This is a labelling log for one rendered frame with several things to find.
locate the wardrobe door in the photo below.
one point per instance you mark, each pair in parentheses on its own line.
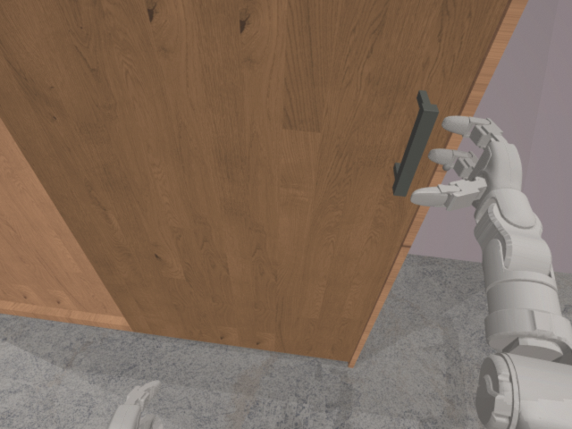
(226,166)
(41,263)

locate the robot right forearm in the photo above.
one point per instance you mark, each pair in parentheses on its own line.
(524,312)

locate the left robot hand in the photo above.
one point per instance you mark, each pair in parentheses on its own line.
(127,416)

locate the handle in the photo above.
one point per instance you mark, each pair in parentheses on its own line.
(404,172)

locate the right robot hand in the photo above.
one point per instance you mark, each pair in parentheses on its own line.
(499,166)

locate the robot right upper arm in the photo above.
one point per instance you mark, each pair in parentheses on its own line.
(517,392)

